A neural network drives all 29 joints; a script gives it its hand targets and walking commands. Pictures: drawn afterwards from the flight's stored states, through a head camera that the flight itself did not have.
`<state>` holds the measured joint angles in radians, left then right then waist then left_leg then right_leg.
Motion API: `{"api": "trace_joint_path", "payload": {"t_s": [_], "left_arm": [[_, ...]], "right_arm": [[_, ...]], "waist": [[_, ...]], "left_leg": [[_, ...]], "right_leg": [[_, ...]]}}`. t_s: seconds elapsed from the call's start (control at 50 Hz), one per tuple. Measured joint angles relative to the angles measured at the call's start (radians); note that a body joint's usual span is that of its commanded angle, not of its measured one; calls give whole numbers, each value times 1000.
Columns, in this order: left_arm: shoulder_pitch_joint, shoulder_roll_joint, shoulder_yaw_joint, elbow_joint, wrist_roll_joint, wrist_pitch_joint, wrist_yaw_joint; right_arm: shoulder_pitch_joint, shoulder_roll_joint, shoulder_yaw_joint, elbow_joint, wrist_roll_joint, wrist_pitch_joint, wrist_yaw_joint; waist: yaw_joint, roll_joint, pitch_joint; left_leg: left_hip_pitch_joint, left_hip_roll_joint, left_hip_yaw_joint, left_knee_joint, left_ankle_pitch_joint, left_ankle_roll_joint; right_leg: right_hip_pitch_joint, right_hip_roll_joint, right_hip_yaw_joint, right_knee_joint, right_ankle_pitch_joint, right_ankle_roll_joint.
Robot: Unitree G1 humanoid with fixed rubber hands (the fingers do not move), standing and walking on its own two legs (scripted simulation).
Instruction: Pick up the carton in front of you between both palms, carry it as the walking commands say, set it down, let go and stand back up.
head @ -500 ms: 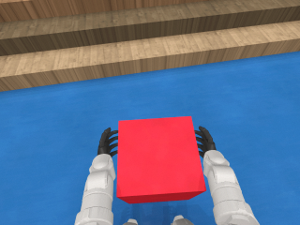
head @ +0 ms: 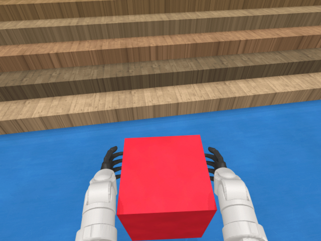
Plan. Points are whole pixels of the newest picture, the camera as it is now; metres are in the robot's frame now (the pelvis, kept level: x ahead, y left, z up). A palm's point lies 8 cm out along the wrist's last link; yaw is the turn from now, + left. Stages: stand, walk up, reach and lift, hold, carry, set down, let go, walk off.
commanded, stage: reach and lift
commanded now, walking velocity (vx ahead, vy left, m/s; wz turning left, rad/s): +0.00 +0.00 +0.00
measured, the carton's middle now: (164, 190) +0.29 +0.01 -0.05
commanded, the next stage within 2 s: hold in 0.80 s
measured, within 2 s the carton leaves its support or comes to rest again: neither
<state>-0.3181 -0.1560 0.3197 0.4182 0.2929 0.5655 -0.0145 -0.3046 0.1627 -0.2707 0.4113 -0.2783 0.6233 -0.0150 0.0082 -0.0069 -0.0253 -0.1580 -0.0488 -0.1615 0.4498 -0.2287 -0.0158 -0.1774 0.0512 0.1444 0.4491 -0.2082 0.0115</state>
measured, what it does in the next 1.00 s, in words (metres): stands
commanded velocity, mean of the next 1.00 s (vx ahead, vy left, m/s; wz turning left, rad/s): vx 0.00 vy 0.00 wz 0.00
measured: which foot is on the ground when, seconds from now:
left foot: down 0.00-1.00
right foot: down 0.00-1.00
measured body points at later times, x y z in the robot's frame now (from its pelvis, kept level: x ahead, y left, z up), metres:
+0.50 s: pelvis +0.00 +0.00 +0.00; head -0.03 +0.01 +0.45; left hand +0.31 +0.16 +0.03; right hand +0.31 -0.14 +0.02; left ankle +0.02 +0.13 -0.74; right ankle +0.03 -0.13 -0.74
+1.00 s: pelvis +0.01 +0.00 +0.01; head -0.04 +0.00 +0.45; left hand +0.31 +0.16 +0.05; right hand +0.31 -0.14 +0.05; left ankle +0.02 +0.13 -0.74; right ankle +0.03 -0.13 -0.74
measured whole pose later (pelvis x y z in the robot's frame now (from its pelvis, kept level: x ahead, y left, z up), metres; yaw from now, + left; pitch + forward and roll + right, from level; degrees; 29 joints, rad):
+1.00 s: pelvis +0.01 +0.00 +0.01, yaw +0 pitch -7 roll +0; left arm -0.25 -0.15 0.24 0.22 0.27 0.70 -0.02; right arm -0.25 0.15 -0.18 0.22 -0.25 0.76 -0.02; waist 0.01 0.01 0.00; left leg -0.04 -0.03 -0.16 0.35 -0.19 -0.01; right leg -0.05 0.04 0.13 0.34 -0.17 0.01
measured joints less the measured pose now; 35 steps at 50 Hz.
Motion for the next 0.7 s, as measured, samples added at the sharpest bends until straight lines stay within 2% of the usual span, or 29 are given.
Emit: {"api": "trace_joint_path", "payload": {"t_s": [0.2,0.38,0.7], "left_arm": [[17,-5,-23,-42,-2,20,7],[-38,-16,21,-20,10,23,5],[30,-3,-48,-94,-18,77,6]], "right_arm": [[13,-4,8,-32,3,12,10],[-42,3,-40,-5,-16,8,21],[44,-11,50,-109,-3,74,11]], "waist": [[-10,-6,42],[5,-8,52],[-14,12,44]], "left_leg": [[16,0,8,-9,12,6],[18,-2,24,5,4,7],[83,12,7,-66,20,1]], "right_leg": [[23,-5,3,-25,19,6],[15,-5,11,2,8,7],[87,-4,-11,-72,22,-5]]}}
